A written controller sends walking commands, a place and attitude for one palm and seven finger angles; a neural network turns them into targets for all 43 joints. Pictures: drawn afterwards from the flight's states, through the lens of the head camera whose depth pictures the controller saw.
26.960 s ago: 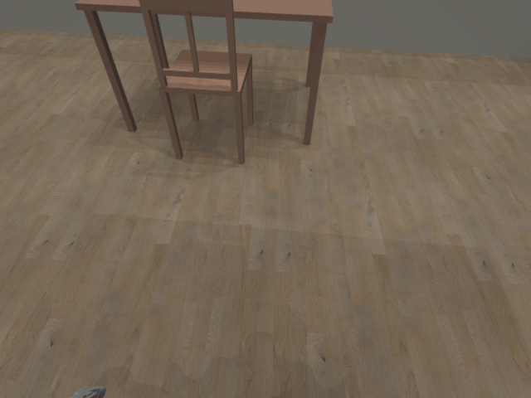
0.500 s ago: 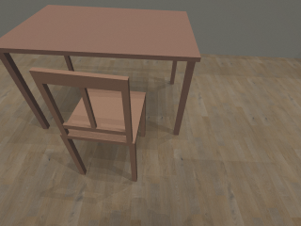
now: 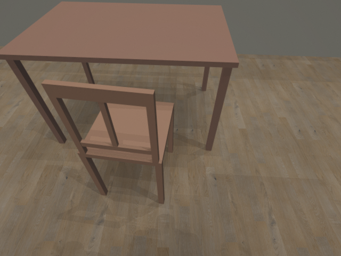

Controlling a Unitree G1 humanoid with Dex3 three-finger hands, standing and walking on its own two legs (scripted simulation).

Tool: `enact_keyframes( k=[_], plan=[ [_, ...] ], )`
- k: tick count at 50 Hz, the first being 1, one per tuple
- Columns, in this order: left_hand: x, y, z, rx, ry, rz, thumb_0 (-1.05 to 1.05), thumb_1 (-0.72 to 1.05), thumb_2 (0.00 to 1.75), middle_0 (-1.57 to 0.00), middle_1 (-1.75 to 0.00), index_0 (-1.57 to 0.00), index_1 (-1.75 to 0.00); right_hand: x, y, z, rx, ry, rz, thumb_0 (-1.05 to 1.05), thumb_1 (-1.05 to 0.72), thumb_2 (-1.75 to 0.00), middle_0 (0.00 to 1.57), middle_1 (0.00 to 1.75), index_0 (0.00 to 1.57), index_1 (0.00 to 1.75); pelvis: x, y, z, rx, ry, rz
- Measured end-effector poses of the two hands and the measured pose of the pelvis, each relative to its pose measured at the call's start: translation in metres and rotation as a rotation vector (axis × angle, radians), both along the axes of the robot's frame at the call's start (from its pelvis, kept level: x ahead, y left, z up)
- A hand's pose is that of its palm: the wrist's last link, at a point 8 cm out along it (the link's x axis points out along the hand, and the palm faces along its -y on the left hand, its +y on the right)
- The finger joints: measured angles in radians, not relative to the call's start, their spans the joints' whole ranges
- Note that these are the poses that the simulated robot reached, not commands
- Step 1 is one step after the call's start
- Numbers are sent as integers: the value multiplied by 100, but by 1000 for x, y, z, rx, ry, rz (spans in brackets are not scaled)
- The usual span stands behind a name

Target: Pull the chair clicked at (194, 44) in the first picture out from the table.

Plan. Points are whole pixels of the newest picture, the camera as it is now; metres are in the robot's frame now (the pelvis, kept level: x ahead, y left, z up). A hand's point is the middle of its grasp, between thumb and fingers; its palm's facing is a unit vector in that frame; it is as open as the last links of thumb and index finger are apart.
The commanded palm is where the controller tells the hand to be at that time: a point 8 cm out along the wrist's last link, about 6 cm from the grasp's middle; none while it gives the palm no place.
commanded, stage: let the arm hang, fingers relaxed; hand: left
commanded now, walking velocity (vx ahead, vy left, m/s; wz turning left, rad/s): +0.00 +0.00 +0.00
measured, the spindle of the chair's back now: (109, 125) +0.58 +0.28 -0.11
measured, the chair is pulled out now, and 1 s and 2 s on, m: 0.18 0.18 0.18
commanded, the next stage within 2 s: look to check the result in 0.34 s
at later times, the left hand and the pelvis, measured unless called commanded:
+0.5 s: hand out of the picture +0.00 +0.17 -0.18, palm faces +0.01 -0.98 -0.19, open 7.4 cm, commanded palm none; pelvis +0.01 +0.00 +0.00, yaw -1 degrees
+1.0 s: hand out of the picture +0.00 +0.17 -0.18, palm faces +0.02 -0.98 -0.19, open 7.4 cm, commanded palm none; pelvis +0.01 +0.00 +0.00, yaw -1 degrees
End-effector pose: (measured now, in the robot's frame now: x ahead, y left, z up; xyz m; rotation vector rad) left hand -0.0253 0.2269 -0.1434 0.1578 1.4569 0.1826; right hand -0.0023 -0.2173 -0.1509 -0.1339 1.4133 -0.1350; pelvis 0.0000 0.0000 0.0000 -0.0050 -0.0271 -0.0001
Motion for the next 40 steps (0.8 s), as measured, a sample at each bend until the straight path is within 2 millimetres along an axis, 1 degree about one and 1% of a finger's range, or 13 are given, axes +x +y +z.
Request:
enact_keyframes(
  k=[6, 11, 16, 25, 32, 40],
  plan=[
    [32, -10, -3, -25, -78, -27, 0, 91, 90, -20, -30, -20, -30, 2, 0, 1, -4, -19, -14, 1, -93, -90, 20, 30, 20, 30, 3, 0, 0, 3, -5, -7],
    [40, -9, -3, -20, -88, -37, 1, 92, 90, -20, -30, -20, -30, 0, -1, 3, -6, -17, -27, 1, -92, -90, 20, 30, 20, 30, 5, -1, 1, 4, -5, -11],
    [38, -8, -3, -21, -78, -36, 1, 92, 90, -20, -30, -20, -30, -4, 0, 4, -4, 0, -34, 1, -92, -90, 20, 30, 20, 30, 7, -2, 1, 3, -4, -12],
    [23, -11, -3, -27, -30, -21, 0, 91, 90, -20, -30, -20, -30, -7, -1, 4, -5, 20, -37, 0, -91, -90, 20, 30, 20, 30, 9, -3, 1, 2, -4, -13],
    [15, -14, -4, -33, -12, -12, 0, 90, 90, -20, -30, -20, -30, -2, -3, 5, -11, 13, -31, 0, -91, -90, 20, 30, 20, 30, 10, -4, 1, 1, -6, -11],
    [16, -15, -4, -36, -17, -10, 0, 90, 90, -20, -30, -20, -30, 6, -5, 6, -16, -7, -24, 0, -91, -90, 20, 30, 20, 30, 10, -4, 2, 1, -7, -10]
  ],
)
